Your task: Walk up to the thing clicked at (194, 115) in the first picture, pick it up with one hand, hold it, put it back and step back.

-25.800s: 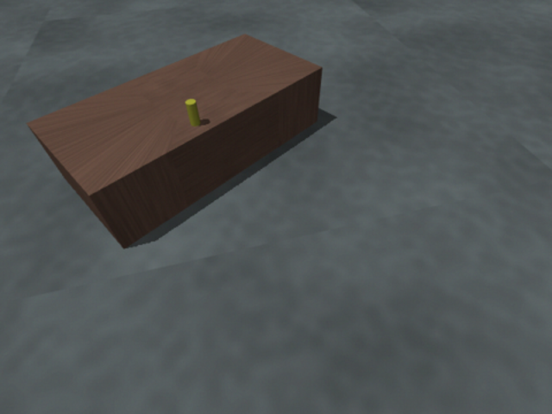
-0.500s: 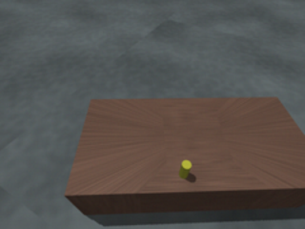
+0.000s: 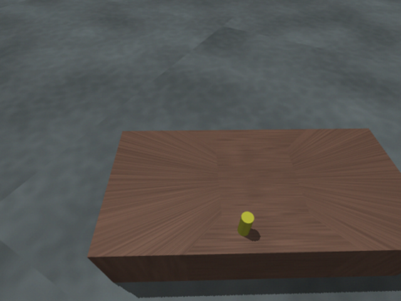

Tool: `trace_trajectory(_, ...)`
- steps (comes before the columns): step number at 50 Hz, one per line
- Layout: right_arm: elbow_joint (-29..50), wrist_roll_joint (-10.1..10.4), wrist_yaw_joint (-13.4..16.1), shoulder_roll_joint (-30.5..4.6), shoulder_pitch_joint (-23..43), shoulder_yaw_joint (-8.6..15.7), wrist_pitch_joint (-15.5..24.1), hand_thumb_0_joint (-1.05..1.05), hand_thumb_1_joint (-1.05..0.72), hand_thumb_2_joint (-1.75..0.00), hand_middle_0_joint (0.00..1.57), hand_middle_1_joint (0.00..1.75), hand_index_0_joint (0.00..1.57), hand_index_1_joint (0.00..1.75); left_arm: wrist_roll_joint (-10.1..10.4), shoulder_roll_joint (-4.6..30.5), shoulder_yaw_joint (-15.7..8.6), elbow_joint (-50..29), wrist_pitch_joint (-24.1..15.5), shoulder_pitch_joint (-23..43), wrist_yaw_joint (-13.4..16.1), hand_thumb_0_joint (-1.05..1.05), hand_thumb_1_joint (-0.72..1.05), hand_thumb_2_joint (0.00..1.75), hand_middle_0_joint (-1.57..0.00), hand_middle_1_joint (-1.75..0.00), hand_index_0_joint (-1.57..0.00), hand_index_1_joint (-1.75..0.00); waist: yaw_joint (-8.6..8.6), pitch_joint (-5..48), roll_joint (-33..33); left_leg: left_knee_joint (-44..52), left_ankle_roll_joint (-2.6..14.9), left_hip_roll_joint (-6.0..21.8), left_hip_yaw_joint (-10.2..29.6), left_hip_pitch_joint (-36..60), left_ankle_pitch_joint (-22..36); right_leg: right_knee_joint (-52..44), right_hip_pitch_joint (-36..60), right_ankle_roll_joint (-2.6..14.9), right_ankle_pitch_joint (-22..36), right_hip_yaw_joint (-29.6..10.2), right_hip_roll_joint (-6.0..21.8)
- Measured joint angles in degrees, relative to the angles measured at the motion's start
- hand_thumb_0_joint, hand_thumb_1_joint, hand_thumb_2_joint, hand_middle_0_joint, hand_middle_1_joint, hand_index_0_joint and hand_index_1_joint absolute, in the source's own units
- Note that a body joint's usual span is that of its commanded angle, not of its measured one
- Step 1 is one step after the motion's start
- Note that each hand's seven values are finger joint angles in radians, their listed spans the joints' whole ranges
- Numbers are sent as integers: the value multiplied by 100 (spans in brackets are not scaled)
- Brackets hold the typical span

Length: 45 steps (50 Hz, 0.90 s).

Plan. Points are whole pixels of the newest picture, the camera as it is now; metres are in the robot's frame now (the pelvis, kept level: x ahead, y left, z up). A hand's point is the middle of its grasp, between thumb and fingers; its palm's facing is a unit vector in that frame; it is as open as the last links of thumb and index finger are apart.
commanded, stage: stand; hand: right
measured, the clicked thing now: (245, 224) +0.44 -0.14 -0.37
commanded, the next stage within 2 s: step back in 1.92 s
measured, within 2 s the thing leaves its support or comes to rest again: neither
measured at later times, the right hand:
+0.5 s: hand out of the picture +0.07 -0.25 -0.16, palm faces -0.03 +0.94 -0.35, open 7.4 cm
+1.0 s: hand out of the picture +0.07 -0.25 -0.16, palm faces -0.03 +0.94 -0.35, open 7.4 cm
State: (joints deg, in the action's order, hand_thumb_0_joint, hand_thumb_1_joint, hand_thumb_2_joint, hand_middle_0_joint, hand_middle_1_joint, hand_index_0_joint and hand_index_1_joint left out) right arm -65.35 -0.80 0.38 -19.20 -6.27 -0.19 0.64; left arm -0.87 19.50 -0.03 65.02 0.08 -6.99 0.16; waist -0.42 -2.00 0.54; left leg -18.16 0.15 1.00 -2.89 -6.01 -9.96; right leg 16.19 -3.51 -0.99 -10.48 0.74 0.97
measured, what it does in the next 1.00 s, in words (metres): stands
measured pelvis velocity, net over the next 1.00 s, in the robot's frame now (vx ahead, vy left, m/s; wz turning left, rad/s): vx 0.00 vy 0.00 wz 0.02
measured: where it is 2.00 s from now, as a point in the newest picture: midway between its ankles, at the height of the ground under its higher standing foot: outside the picture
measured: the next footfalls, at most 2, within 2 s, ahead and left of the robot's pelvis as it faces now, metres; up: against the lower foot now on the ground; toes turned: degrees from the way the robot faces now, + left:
none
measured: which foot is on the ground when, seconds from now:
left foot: down 0.00-1.00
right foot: down 0.00-1.00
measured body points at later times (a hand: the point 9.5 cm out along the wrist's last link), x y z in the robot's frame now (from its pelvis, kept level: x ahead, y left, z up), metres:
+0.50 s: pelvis +0.00 +0.00 +0.00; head +0.00 +0.00 +0.45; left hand +0.06 +0.30 -0.14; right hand +0.07 -0.30 -0.13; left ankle +0.00 +0.11 -0.75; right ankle -0.02 -0.13 -0.75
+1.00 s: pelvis +0.00 +0.00 +0.00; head +0.00 +0.00 +0.45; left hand +0.07 +0.30 -0.14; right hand +0.08 -0.30 -0.13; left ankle +0.00 +0.11 -0.75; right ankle -0.02 -0.13 -0.75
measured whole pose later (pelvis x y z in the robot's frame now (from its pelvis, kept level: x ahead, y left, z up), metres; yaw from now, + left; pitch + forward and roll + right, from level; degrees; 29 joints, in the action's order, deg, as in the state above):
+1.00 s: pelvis +0.00 +0.00 +0.00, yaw +1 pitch -2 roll +0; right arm -65.2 -0.8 -0.1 -19.5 -6.5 -0.2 0.8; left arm -0.7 19.9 0.1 64.5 -0.3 -7.3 -0.1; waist -0.4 -2.1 0.3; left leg -18.0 -0.1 0.9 -1.8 -6.4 -9.7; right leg 15.8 -3.3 -0.8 -10.5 1.8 1.0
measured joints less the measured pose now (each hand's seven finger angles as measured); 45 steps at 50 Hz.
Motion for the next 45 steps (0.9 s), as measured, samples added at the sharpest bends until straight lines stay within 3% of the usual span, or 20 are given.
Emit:
trace_trajectory(11,3,-8,-22,-16,-35,9,-5,0,-90,-90,20,30,20,30,0,17,-10,-12,-14,-31,-9,0,90,90,-21,-30,-20,-30,-11,10,7,0,-11,8,36,-22,16,-29,5,14,20,36,-10)
trace_trajectory(45,16,-2,-42,-31,-27,-1,15,0,-90,-90,20,30,20,30,18,36,7,-45,-40,-31,-26,0,90,90,-21,-30,-20,-30,1,-15,-21,7,-22,-6,102,-28,25,-24,20,23,-4,100,1)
